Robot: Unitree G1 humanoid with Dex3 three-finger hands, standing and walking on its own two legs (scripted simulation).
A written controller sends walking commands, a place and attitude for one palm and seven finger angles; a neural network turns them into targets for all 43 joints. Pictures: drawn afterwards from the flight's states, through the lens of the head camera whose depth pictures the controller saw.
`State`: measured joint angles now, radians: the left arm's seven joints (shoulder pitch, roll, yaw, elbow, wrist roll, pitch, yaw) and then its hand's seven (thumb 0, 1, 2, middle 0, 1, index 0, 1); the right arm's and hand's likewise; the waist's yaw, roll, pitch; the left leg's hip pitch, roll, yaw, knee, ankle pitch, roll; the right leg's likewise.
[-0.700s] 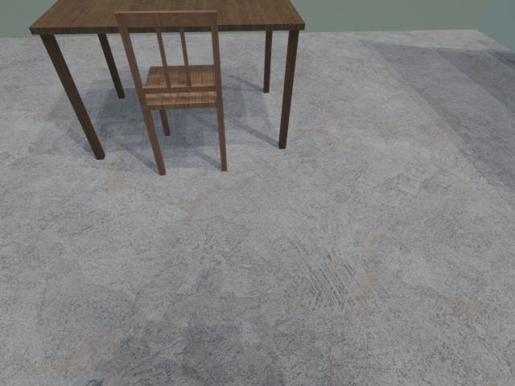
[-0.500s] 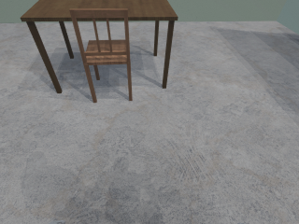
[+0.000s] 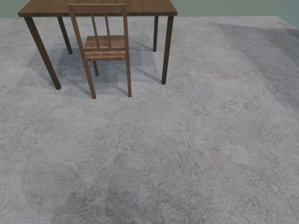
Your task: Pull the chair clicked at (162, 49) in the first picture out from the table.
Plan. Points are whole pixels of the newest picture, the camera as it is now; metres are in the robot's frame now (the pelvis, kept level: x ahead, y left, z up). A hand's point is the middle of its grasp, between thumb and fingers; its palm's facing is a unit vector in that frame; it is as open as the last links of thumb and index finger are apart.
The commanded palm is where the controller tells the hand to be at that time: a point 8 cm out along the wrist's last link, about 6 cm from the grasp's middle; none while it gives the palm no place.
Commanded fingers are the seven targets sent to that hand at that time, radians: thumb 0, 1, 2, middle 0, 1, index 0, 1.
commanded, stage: stand and wait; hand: left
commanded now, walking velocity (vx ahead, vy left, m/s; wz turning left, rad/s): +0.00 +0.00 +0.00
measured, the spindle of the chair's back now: (95, 31) +1.37 +0.48 -0.11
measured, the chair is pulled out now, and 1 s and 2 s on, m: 0.00 0.00 0.00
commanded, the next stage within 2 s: look at it before walking up in 0.14 s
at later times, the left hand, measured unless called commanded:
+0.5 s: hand out of the picture +0.07 +0.24 -0.16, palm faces -0.02 -0.95 -0.32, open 7.4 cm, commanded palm none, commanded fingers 0.00 0.90 0.90 -0.20 -0.30 -0.20 -0.30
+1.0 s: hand out of the picture +0.06 +0.23 -0.17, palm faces +0.01 -0.96 -0.29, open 7.4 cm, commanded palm none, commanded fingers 0.00 0.90 0.90 -0.20 -0.30 -0.20 -0.30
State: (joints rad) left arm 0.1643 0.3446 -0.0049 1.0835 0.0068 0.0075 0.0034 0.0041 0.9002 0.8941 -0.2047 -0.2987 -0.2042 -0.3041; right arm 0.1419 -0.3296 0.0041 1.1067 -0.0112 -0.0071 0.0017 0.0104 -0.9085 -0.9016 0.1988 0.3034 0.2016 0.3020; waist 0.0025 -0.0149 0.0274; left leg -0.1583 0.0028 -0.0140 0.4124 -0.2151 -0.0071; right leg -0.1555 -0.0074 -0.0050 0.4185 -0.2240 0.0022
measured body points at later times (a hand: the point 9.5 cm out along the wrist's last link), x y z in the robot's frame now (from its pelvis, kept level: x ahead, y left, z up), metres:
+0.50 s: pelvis +0.00 +0.00 +0.00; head +0.00 +0.01 +0.45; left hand +0.08 +0.29 -0.14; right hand +0.08 -0.29 -0.13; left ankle +0.01 +0.12 -0.74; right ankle +0.00 -0.12 -0.74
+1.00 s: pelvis +0.02 +0.00 +0.00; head +0.01 +0.01 +0.45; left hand +0.06 +0.28 -0.15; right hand +0.07 -0.28 -0.14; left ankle +0.01 +0.12 -0.74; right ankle +0.00 -0.12 -0.74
